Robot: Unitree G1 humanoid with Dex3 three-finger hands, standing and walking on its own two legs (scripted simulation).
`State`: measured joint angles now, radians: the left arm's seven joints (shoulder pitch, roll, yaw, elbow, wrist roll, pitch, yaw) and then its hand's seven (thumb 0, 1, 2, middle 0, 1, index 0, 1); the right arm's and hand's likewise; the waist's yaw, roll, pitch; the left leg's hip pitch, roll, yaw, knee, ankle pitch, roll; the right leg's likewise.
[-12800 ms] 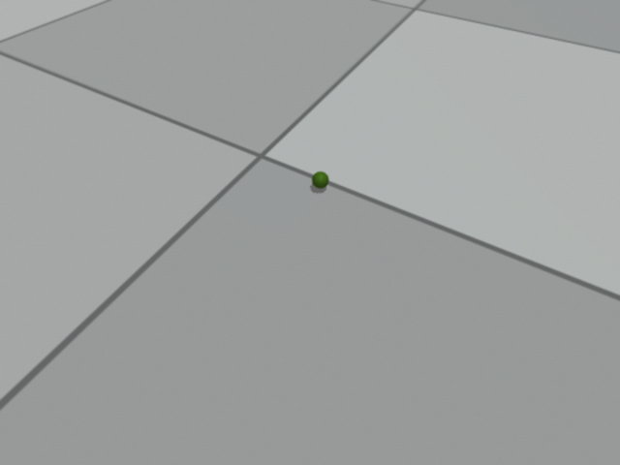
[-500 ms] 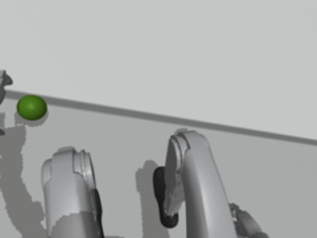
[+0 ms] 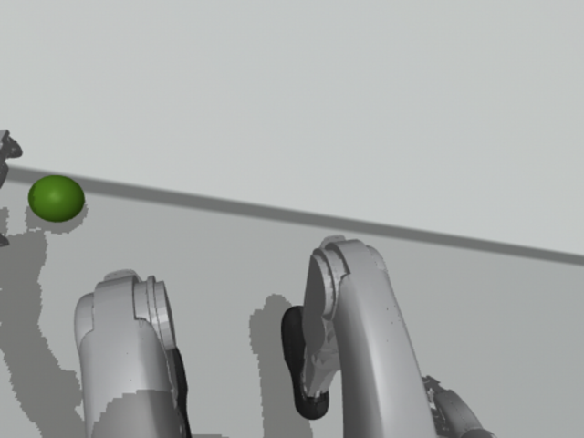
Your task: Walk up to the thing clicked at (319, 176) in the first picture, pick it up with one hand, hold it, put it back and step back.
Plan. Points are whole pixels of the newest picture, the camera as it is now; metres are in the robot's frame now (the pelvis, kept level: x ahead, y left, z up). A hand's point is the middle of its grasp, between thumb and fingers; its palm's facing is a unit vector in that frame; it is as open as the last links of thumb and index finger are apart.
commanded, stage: rise first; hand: left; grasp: from above
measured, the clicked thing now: (57, 198) +0.47 +0.29 -0.29
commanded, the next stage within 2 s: approach in 0.10 s
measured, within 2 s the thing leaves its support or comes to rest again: neither
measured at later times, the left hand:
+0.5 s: hand (28, 191) +0.45 +0.29 -0.17, palm faces -0.43 -0.06 -0.90, open 13.6 cm
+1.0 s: hand (30, 199) +0.45 +0.30 -0.20, palm faces -0.50 -0.10 -0.86, open 14.3 cm
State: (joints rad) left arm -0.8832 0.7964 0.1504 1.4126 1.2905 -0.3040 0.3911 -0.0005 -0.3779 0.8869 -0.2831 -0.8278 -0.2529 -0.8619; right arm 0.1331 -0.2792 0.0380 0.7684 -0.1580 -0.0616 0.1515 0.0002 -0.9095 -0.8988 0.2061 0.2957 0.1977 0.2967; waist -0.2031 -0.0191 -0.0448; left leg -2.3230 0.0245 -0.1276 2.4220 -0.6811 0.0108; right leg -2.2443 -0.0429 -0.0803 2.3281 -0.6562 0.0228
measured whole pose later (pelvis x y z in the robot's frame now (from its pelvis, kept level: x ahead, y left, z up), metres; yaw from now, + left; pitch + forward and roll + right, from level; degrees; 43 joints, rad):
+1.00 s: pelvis +0.00 +0.00 -0.01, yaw -1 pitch +32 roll -8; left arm -0.95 0.81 0.12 1.51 1.26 -0.28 0.39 0.00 -0.56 1.02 -0.09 -0.99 -0.08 -1.00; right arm 0.18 -0.30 0.08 0.75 -0.19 -0.11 0.18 0.00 -0.90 -0.89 0.21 0.30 0.20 0.30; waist -0.26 -0.03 0.02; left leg -2.35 0.02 -0.15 2.47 -0.68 0.00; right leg -2.27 -0.03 -0.09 2.36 -0.65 0.02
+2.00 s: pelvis +0.01 +0.01 -0.03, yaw -5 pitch +27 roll -13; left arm -0.98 0.95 0.18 1.74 1.36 -0.26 0.66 0.00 -0.54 1.10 -0.11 -0.96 -0.06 -1.01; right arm 0.09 -0.33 0.20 0.73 -0.31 -0.24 0.29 0.00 -0.90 -0.90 0.20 0.30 0.20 0.30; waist -0.36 -0.12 0.11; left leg -2.36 0.03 -0.22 2.59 -0.73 0.01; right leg -2.26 0.00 -0.15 2.42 -0.66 0.05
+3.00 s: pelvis +0.00 +0.01 -0.03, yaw -6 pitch +26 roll -14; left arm -0.99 0.98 0.16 1.75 1.32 -0.27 0.65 0.00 -0.06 0.87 -0.32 -1.08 -0.38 -1.02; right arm 0.08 -0.34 0.25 0.71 -0.31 -0.27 0.30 0.00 -0.90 -0.90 0.20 0.29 0.20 0.30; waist -0.36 -0.13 0.15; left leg -2.35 0.03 -0.25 2.59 -0.73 0.01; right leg -2.24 0.01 -0.17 2.40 -0.65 0.05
